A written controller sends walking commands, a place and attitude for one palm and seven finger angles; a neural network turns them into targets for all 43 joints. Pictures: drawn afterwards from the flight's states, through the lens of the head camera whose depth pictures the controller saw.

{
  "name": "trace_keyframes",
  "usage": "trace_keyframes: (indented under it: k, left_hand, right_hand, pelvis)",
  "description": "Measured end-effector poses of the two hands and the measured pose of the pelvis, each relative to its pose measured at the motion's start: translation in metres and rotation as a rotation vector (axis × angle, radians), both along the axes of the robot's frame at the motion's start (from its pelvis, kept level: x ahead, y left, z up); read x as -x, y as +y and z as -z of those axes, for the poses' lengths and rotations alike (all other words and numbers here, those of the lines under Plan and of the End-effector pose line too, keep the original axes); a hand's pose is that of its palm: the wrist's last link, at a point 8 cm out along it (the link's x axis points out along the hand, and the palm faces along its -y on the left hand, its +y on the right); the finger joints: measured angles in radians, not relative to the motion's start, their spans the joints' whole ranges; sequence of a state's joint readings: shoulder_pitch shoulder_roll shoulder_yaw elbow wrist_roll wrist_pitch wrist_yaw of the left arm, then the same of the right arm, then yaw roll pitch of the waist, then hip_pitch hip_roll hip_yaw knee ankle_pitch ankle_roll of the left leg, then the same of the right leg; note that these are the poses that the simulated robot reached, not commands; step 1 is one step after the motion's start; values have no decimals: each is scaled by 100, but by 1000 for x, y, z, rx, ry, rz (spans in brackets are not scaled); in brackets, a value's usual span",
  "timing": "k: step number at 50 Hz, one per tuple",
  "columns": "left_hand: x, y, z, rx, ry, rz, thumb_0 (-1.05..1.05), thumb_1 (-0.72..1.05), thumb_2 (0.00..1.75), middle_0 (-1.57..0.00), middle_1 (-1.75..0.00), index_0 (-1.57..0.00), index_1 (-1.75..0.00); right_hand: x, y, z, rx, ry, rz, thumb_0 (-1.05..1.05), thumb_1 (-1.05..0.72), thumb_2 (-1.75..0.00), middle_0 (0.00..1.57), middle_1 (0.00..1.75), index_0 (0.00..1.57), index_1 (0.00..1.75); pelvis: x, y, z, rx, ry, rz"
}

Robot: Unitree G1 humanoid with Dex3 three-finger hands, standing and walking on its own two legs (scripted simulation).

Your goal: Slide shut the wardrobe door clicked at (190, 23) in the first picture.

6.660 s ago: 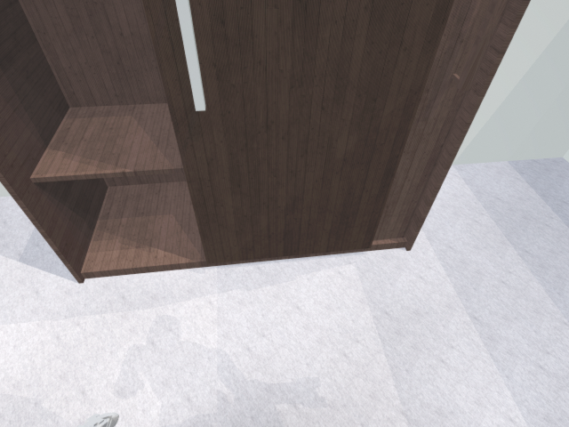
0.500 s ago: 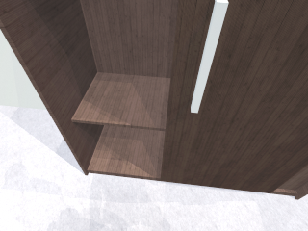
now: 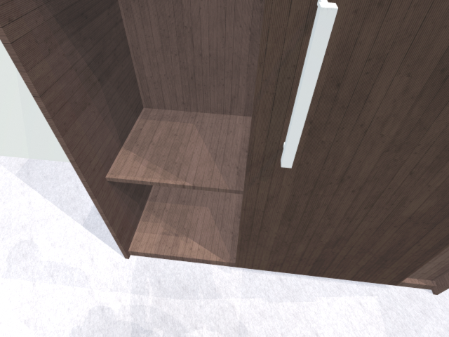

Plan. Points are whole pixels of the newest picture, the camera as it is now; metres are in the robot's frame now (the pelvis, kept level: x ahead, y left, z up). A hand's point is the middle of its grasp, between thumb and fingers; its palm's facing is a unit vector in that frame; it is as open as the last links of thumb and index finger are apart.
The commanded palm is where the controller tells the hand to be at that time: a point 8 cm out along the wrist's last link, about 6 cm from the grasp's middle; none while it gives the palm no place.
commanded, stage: look again from close up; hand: right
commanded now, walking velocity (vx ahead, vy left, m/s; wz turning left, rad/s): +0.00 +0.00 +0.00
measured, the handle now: (301, 96) +0.51 -0.11 +0.19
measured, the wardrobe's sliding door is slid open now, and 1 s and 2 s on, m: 0.50 0.50 0.50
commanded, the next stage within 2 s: raise the hand with hooked fingers in 0.20 s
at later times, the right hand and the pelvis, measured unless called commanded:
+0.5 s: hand (349, 334) +0.16 -0.19 -0.03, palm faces +0.24 +0.95 -0.19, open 7.5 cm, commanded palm +0.11 -0.22 -0.04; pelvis -0.01 -0.01 -0.02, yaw -3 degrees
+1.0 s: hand (368, 314) +0.17 -0.20 +0.03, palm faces +0.04 +1.00 -0.05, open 10.3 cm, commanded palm +0.14 -0.26 +0.05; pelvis -0.03 +0.01 -0.05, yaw -5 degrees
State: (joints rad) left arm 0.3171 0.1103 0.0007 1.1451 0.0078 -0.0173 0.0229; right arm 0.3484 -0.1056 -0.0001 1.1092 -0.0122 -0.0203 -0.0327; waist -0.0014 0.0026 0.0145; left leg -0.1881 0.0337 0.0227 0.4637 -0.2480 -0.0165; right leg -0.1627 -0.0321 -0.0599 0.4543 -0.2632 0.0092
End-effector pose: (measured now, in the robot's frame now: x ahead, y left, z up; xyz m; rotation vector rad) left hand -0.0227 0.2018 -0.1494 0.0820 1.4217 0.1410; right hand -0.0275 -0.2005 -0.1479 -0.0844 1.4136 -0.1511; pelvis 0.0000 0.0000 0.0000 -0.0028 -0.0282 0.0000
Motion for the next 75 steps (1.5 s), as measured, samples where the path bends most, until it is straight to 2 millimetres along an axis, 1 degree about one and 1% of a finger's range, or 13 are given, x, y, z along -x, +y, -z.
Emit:
trace_keyframes:
  k: [16,18,21,23,26,29,33,39,43,49,60,67,75]
  left_hand:
    - [-2,2,-1,-6,1,5,0,91,90,-20,-30,-20,-30]
    - [-10,9,-4,-44,-77,16,2,93,90,-20,-30,-20,-30]
    - [-37,28,-12,-106,-305,-4,3,94,90,-21,-30,-21,-30]
    - [-63,39,-19,-141,-460,9,3,94,90,-20,-30,-21,-30]
    - [-106,53,-34,-180,-671,54,3,93,90,-20,-30,-20,-30]
    - [-148,59,-52,-196,-829,98,2,92,90,-20,-30,-20,-30]
    - [-193,58,-74,-201,-960,162,2,92,90,-20,-30,-20,-30]
    - [-232,34,-83,-152,-1023,250,1,91,90,-20,-30,-20,-30]
    - [-233,13,-67,-96,-989,315,1,91,90,-20,-30,-20,-30]
    - [-201,-3,-38,-31,-867,296,1,90,90,-21,-30,-21,-30]
    - [-147,27,-44,-103,-770,158,1,90,90,-21,-30,-21,-30]
    - [-160,38,-61,-151,-816,173,1,90,90,-20,-30,-20,-30]
    - [-196,19,-83,-109,-935,215,1,91,90,-20,-30,-20,-30]
  right_hand:
    - [3,2,2,-4,9,-1,1,-90,-90,20,30,20,30]
    - [-17,-11,-13,44,-69,45,4,-94,-90,21,30,20,30]
    - [-70,-43,-60,180,-414,66,8,-97,-89,21,31,20,32]
    - [-113,-46,-99,208,-674,45,8,-95,-88,21,33,20,33]
    - [-172,-29,-150,148,-1074,-11,6,-88,-86,20,35,20,36]
    - [-204,-6,-173,-21,-1389,-64,4,-81,-84,20,39,20,39]
    - [-200,2,-159,-122,-1488,-132,2,-70,-80,22,44,21,45]
    - [-148,-33,-136,9,-1312,-33,2,-54,-75,23,53,23,54]
    - [-134,-53,-157,94,-1400,-18,2,-44,-71,24,59,23,60]
    - [-169,-53,-183,6,-1465,-145,1,-30,-65,24,68,24,68]
    - [-205,-78,-223,27,-1440,-124,1,-5,-54,26,85,26,85]
    - [-209,-91,-241,39,-1455,-134,0,12,-47,28,95,27,95]
    - [-217,-107,-275,71,-1511,-121,0,31,-39,29,107,29,108]
  pelvis:
    - [-1,0,1,-8,5,1]
    - [2,-1,3,-6,-3,-1]
    - [4,-2,8,0,12,19]
    - [7,-4,11,-1,25,39]
    - [12,-5,20,-1,64,49]
    - [18,-2,33,4,111,33]
    - [22,4,49,8,135,21]
    - [21,11,58,-16,137,46]
    - [24,13,60,-44,137,76]
    - [29,12,55,-57,127,86]
    - [18,2,31,-31,92,49]
    - [14,-2,23,-28,64,52]
    - [10,-2,15,-26,25,62]
